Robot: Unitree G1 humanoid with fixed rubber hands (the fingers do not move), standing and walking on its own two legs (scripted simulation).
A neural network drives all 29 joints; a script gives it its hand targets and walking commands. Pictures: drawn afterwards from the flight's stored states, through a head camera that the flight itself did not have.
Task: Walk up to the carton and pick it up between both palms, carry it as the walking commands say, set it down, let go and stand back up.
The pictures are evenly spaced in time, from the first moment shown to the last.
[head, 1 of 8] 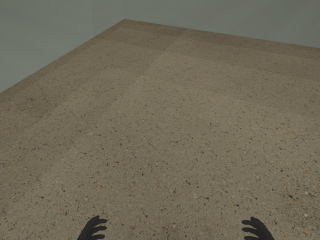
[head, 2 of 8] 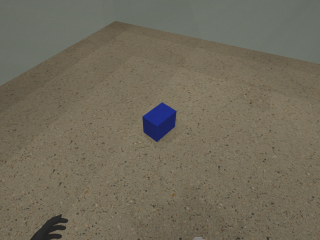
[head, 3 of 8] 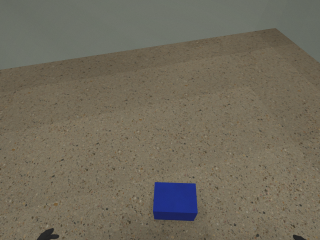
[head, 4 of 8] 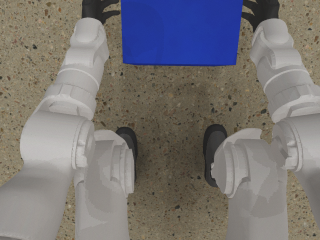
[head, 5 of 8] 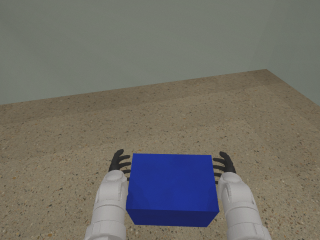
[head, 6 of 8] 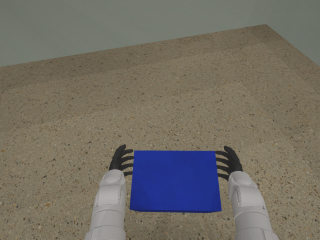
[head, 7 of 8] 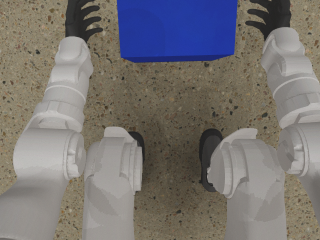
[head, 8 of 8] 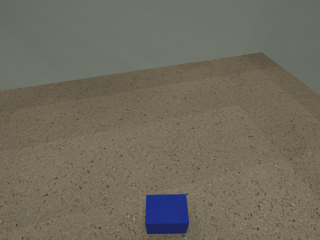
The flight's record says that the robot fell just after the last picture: no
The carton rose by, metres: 0.67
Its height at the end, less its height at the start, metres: +0.00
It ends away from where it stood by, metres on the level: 0.02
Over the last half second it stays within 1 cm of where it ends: yes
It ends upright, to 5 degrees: yes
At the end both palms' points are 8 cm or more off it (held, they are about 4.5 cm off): yes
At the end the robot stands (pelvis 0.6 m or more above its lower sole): yes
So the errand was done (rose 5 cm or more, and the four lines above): yes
